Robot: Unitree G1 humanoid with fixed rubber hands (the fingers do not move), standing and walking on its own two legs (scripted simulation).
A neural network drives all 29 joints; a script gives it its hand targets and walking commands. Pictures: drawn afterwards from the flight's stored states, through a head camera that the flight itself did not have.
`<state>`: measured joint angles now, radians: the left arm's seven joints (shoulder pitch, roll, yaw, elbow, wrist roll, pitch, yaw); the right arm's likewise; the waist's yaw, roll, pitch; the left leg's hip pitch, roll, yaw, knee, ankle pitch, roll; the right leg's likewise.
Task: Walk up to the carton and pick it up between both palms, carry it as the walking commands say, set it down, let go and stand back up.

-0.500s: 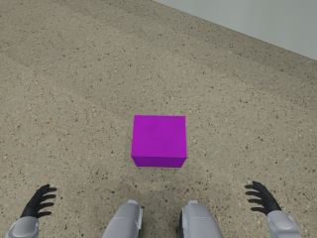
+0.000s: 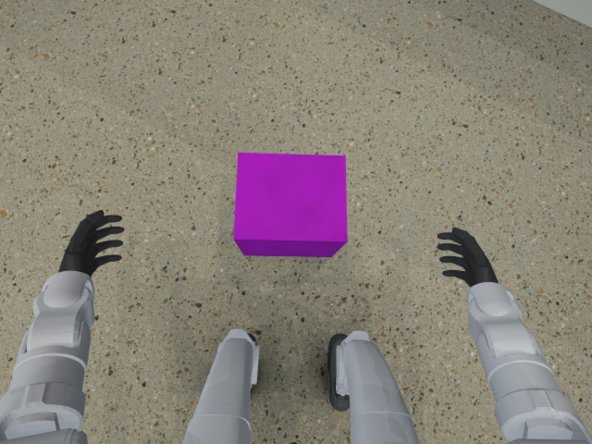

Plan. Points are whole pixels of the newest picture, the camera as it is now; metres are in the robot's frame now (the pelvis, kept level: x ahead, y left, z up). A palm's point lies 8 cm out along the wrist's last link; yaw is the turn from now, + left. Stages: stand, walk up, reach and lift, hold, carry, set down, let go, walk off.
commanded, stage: reach and lift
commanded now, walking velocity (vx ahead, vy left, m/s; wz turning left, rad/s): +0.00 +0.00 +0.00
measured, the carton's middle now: (289, 210) +0.53 +0.00 -0.57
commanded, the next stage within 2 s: none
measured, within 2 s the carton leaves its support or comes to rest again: neither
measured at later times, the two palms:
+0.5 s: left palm (132, 176) +0.47 +0.26 -0.14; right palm (436, 199) +0.44 -0.23 -0.16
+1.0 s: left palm (165, 163) +0.52 +0.24 -0.22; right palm (410, 184) +0.49 -0.22 -0.23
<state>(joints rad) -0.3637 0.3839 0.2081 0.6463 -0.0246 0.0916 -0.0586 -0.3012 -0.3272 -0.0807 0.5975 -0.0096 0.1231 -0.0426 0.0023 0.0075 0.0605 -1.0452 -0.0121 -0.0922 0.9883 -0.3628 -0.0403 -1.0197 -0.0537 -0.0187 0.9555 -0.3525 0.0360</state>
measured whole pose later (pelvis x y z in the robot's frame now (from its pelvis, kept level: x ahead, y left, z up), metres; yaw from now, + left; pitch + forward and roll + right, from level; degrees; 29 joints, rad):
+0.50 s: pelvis +0.00 -0.01 -0.03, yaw +0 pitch +38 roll -1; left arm -0.92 0.42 0.29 0.76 -0.02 0.17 -0.09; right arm -0.82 -0.32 -0.17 0.65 0.05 0.22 -0.06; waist 0.00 0.01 0.09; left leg -1.37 -0.01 -0.09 1.05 -0.35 -0.04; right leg -1.35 -0.05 -0.01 1.04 -0.34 0.04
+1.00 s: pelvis -0.01 +0.00 -0.04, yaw -1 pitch +45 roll -1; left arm -1.26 0.46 0.33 0.90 -0.01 0.15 -0.13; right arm -1.12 -0.30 -0.29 0.67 0.06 0.19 -0.05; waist -0.01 0.01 0.23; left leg -1.54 -0.01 -0.09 1.09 -0.31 -0.04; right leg -1.54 -0.05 -0.01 1.09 -0.27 0.04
